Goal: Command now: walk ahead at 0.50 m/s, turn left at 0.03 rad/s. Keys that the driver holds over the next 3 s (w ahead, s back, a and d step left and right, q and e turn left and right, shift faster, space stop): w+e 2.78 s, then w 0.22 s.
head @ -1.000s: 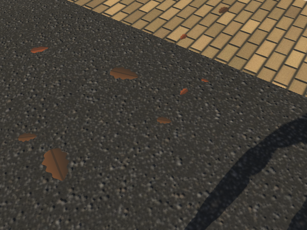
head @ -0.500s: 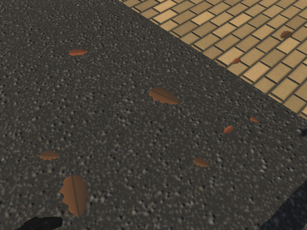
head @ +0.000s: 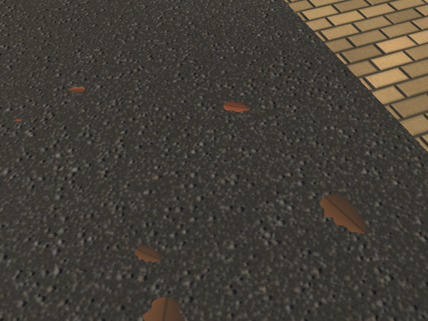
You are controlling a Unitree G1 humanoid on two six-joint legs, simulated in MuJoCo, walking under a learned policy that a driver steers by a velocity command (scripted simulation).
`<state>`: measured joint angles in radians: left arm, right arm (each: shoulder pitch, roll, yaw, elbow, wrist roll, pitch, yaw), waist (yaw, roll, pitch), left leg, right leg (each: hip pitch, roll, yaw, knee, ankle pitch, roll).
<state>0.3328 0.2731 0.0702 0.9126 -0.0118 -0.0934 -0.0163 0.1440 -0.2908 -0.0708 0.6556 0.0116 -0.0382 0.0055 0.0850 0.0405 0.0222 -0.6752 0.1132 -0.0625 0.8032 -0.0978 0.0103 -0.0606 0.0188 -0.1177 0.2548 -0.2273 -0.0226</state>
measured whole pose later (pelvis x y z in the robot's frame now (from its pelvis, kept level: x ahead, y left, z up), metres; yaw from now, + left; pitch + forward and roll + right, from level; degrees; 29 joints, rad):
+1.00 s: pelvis +0.52 -0.11 +0.00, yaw -31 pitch +2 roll +1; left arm 0.33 0.28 0.07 0.75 -0.02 -0.04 0.01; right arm 0.04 -0.29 -0.06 0.70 0.00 -0.10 0.00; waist 0.07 0.03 0.03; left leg -0.65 0.07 -0.10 0.63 0.02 -0.06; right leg -0.14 0.10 0.12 0.35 -0.25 -0.09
